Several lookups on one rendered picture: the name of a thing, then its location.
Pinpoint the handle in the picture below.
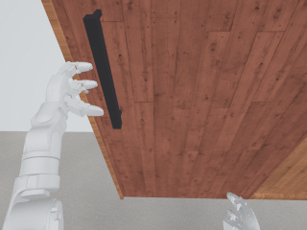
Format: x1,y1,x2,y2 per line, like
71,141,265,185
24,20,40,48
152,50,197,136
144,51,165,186
83,9,123,129

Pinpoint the robot left upper arm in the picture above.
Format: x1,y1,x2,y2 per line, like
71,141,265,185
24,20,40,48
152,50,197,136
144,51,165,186
5,198,64,230

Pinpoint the wardrobe door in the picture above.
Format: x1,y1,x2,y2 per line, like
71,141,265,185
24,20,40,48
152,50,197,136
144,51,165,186
51,0,307,199
255,137,307,195

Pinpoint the robot left forearm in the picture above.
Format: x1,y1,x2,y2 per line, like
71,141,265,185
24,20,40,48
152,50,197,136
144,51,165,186
2,101,68,230

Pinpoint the left robot hand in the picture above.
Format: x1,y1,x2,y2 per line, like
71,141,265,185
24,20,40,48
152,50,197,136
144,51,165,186
45,61,104,117

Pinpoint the right robot hand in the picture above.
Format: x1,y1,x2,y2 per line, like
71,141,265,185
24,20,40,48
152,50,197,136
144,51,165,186
223,192,260,230

